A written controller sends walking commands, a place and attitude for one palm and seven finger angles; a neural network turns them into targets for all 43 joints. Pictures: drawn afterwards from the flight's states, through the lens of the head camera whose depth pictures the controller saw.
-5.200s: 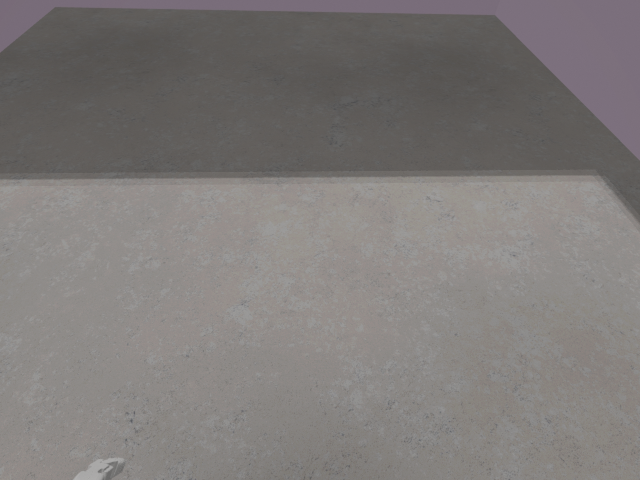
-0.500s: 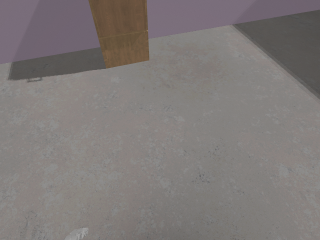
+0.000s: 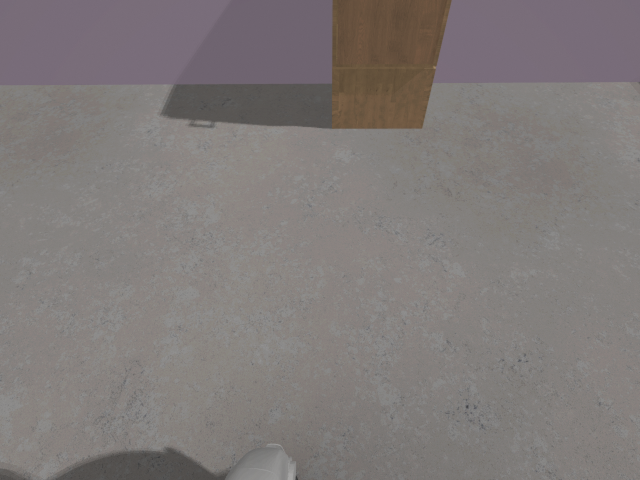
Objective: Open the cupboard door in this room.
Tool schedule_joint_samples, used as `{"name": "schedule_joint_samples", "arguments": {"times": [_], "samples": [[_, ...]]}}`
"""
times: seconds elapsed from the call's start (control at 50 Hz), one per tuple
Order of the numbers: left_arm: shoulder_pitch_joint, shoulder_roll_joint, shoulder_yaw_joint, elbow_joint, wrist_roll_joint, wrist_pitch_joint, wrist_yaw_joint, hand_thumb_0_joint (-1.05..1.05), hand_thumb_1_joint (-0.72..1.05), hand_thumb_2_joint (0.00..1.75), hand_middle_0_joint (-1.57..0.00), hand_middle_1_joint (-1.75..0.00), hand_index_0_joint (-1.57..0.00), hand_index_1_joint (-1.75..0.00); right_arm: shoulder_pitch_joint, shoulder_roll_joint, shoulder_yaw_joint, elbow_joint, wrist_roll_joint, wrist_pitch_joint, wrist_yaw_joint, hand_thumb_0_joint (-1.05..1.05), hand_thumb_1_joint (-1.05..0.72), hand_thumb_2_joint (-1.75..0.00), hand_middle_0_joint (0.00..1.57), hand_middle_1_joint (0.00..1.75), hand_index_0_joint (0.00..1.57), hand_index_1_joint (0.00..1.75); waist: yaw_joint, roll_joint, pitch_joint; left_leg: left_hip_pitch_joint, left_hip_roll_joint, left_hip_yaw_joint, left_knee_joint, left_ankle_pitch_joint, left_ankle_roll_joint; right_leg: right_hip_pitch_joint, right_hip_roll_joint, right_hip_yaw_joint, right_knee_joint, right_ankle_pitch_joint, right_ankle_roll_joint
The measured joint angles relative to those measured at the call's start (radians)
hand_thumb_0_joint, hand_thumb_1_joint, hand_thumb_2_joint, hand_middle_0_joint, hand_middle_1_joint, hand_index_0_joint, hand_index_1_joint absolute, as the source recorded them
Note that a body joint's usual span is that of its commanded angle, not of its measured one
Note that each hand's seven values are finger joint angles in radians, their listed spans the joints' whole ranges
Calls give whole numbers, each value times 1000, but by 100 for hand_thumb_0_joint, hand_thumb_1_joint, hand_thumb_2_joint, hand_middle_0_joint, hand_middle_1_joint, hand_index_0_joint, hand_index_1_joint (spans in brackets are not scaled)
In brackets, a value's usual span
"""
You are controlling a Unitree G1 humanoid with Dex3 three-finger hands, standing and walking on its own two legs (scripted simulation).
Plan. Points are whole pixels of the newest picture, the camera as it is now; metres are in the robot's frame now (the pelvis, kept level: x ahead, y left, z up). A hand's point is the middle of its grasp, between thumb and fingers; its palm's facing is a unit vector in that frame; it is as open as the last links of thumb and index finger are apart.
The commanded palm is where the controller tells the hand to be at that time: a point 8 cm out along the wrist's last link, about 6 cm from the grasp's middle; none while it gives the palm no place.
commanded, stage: stand and wait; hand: left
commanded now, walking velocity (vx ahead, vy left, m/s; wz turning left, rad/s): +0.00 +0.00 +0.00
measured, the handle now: out of the picture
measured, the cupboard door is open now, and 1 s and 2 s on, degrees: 0 0 0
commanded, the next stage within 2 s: turn or walk to find it in 0.12 s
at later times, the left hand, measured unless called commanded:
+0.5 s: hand (193, 479) +0.12 +0.20 -0.15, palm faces +0.13 -0.96 -0.27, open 7.3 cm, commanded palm none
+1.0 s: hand out of the picture -0.01 +0.18 -0.17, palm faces +0.19 -0.97 -0.16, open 7.4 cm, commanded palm none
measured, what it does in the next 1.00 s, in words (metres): steps on the spot: left foot, then right foot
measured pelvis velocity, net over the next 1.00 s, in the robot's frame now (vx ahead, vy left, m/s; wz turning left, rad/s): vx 0.03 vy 0.01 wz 0.11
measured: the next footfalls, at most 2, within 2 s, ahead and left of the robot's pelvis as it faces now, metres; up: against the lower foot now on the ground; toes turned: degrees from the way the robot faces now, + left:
left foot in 0.04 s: +0.11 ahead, +0.11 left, +0.00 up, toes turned +6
right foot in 0.48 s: +0.10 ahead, -0.10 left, +0.00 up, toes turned -1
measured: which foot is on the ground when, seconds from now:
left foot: up 0.00-0.02, down 0.04-0.48, up 0.50-0.80, down 0.82-1.00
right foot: down 0.00-0.04, up 0.06-0.46, down 0.48-1.00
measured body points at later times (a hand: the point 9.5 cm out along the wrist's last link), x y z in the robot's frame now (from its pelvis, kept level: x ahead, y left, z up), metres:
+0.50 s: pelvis +0.04 +0.00 +0.00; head +0.05 -0.02 +0.44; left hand +0.12 +0.25 -0.13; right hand +0.12 -0.24 -0.16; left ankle +0.07 +0.11 -0.73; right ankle +0.06 -0.10 -0.74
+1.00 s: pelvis +0.03 +0.01 +0.01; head +0.02 +0.02 +0.46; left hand -0.02 +0.23 -0.16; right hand +0.08 -0.21 -0.15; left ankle +0.01 +0.13 -0.73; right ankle +0.06 -0.10 -0.73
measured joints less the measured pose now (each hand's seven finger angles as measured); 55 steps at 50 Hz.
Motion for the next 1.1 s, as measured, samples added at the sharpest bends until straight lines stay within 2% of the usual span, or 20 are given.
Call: {"name": "schedule_joint_samples", "arguments": {"times": [0.04,0.06,0.12,0.16,0.24,0.32,0.4,0.46,0.5,0.52,0.56,0.6,0.64,0.68,0.74,0.82,0.9,1.0,1.1], "samples": [[25,-6,-4,23,-6,10,1,0,90,90,-20,-30,-20,-30,-18,19,15,-6,0,-25,-6,1,-91,-90,19,30,20,30,6,-2,6,90,-14,26,-153,106,19,-23,-8,1,98,-44,14],[26,-6,-5,35,-13,18,1,0,90,90,-20,-30,-20,-30,-25,31,18,-8,-2,-41,-11,1,-91,-90,19,30,20,30,5,-8,10,106,-17,31,-164,76,37,-64,-18,12,202,-59,16],[-14,-3,-3,49,-24,40,9,0,90,90,-20,-30,-20,-30,-40,70,34,-4,13,-68,-26,1,-91,-90,19,30,20,30,20,-33,28,134,-24,50,-131,-9,73,-212,-10,127,523,-153,19],[-53,-3,2,49,-23,48,9,0,90,90,-20,-30,-20,-30,-37,92,40,7,15,-71,-34,0,-91,-90,19,30,20,30,16,-37,21,171,-26,52,-166,-3,70,-276,-10,150,589,-139,27],[-151,3,16,12,-20,53,0,0,91,90,-20,-30,-20,-30,-11,116,30,19,23,-71,-38,-1,-91,-90,20,30,21,30,-8,-39,-3,219,-44,37,-245,34,79,-355,-27,156,546,-67,38],[-238,11,32,-46,-12,58,-3,0,91,90,-20,-29,-20,-30,11,100,12,11,10,-55,-32,-2,-93,-90,20,30,21,30,-36,-37,-36,227,-55,18,-277,53,76,-392,-23,153,490,-20,41],[-303,29,45,-99,-10,56,-2,0,92,90,-20,-29,-20,-30,48,76,-5,11,-2,-39,-28,-2,-92,-90,20,30,21,30,-63,-24,-55,215,-60,-6,-276,57,65,-369,4,144,388,-2,37],[-330,40,48,-132,-13,42,-5,0,92,90,-20,-29,-20,-30,84,56,-16,12,-4,-31,-27,-1,-91,-90,20,30,21,30,-79,-10,-63,191,-64,-26,-247,48,49,-305,28,136,233,68,32],[-338,37,44,-141,-10,27,-2,0,92,90,-20,-29,-20,-30,107,36,-24,19,3,-26,-27,0,-91,-90,20,30,20,30,-82,19,-62,169,-54,-45,-199,22,35,-272,46,119,164,123,-5],[-337,35,40,-145,-8,22,-2,0,92,90,-20,-29,-20,-30,118,29,-28,23,4,-19,-27,0,-91,-90,20,30,20,30,-84,30,-63,153,-52,-56,-152,-46,26,-270,50,109,166,121,-28],[-328,34,33,-148,-8,17,-4,0,91,90,-20,-29,-20,-30,136,22,-32,32,3,-1,-27,0,-91,-90,20,30,20,30,-82,31,-67,112,-57,-71,-11,-150,15,-261,46,99,155,117,-55],[-320,30,28,-139,-9,19,-4,0,91,90,-20,-29,-20,-30,147,16,-34,43,2,6,-27,0,-91,-90,19,30,20,30,-81,33,-64,86,-49,-78,109,-167,5,-242,45,94,125,129,-62],[-313,25,24,-124,-10,23,-5,0,91,90,-20,-30,-20,-30,155,15,-33,52,3,7,-27,0,-91,-90,19,30,20,30,-82,33,-59,85,-32,-78,155,-163,-5,-228,44,88,98,144,-63],[-305,21,20,-108,-9,26,-6,0,91,90,-20,-30,-20,-30,161,18,-28,61,5,6,-28,1,-91,-90,19,30,20,30,-81,29,-54,109,-14,-72,125,-168,-15,-220,43,84,81,153,-62],[-292,17,17,-81,-9,27,-9,0,90,90,-20,-30,-20,-30,164,31,-17,77,8,1,-32,1,-91,-90,19,30,20,30,-71,17,-47,169,6,-59,3,-166,-22,-220,42,80,73,160,-60],[-270,17,19,-37,-20,33,-6,0,91,90,-20,-30,-20,-30,162,47,2,98,9,-24,-38,1,-91,-90,19,30,20,30,-62,19,-47,281,30,-51,-251,-10,-23,-237,56,63,107,147,-47],[-249,26,19,13,-25,52,-6,0,91,90,-20,-30,-20,-30,148,86,18,131,8,-37,-45,1,-91,-90,19,30,20,30,-41,-21,-49,307,19,-32,-270,-18,-16,-213,47,80,78,173,-31],[-209,15,6,58,-21,47,-11,0,91,90,-20,-30,-20,-30,154,88,23,143,5,-46,-53,1,-93,-90,20,30,20,30,-33,-27,-69,331,11,-18,-320,4,-1,-189,43,91,20,200,-20],[-151,5,13,70,-7,50,-31,0,91,90,-20,-30,-20,-30,196,92,12,128,-1,-52,-43,1,-92,-90,20,30,20,30,-44,-22,-96,330,10,-1,-315,-16,15,-230,43,109,114,53,-21]]}}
